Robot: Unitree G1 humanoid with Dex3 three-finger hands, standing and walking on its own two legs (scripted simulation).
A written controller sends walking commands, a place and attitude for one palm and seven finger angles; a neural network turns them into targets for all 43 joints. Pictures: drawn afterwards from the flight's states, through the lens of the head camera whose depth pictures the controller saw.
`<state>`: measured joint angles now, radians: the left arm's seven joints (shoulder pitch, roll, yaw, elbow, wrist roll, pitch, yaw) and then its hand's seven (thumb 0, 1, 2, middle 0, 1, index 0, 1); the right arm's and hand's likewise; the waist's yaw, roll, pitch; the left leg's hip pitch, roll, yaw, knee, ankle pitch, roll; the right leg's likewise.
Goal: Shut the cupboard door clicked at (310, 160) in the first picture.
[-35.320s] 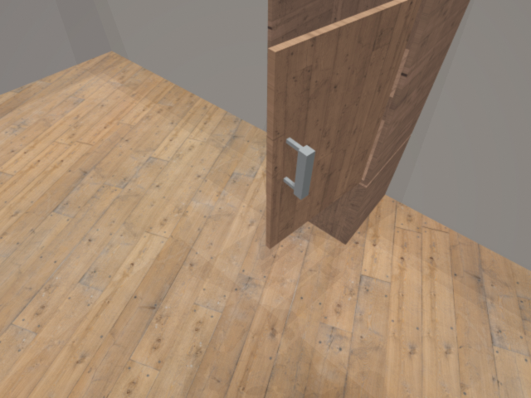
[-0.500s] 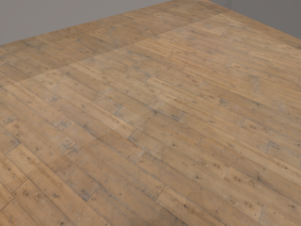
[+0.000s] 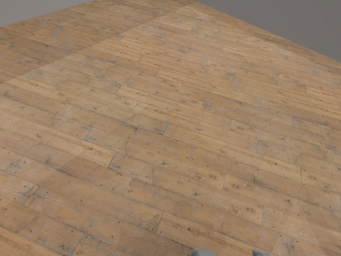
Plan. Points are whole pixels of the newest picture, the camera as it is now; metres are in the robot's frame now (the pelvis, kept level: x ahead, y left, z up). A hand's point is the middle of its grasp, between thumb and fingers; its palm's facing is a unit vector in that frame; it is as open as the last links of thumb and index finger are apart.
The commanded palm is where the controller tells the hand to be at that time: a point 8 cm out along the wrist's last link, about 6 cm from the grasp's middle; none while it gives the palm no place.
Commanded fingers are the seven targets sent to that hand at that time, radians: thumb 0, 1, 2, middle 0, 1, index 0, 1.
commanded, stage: turn to face it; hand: left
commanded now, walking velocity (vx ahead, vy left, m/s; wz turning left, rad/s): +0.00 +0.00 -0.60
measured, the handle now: out of the picture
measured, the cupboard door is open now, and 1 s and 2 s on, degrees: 50 50 50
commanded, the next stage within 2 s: none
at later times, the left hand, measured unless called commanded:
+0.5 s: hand (119, 247) +0.16 +0.14 -0.15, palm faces -0.32 -0.92 -0.24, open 7.4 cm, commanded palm none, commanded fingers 0.00 0.90 0.90 -0.20 -0.30 -0.20 -0.30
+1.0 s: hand (135, 225) +0.21 +0.11 -0.15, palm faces -0.57 -0.79 -0.23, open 7.4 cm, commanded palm none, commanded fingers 0.00 0.90 0.90 -0.20 -0.30 -0.20 -0.30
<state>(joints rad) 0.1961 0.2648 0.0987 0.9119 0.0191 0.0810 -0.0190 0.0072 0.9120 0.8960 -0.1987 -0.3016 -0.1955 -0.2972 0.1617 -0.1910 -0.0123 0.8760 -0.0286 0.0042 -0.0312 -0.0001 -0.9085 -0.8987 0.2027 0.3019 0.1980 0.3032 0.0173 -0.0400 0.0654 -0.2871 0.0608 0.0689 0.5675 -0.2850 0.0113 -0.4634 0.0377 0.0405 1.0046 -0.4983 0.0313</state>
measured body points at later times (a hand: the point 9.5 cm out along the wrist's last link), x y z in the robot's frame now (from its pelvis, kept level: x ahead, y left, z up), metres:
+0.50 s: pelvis +0.00 -0.02 +0.00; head +0.03 -0.04 +0.45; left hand +0.18 +0.19 -0.13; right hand -0.03 -0.30 -0.14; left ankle +0.04 +0.11 -0.67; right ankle -0.03 -0.13 -0.73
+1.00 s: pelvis +0.00 +0.00 +0.00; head +0.04 -0.03 +0.45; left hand +0.24 +0.15 -0.13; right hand -0.10 -0.24 -0.14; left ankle +0.08 +0.10 -0.73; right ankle -0.08 -0.09 -0.71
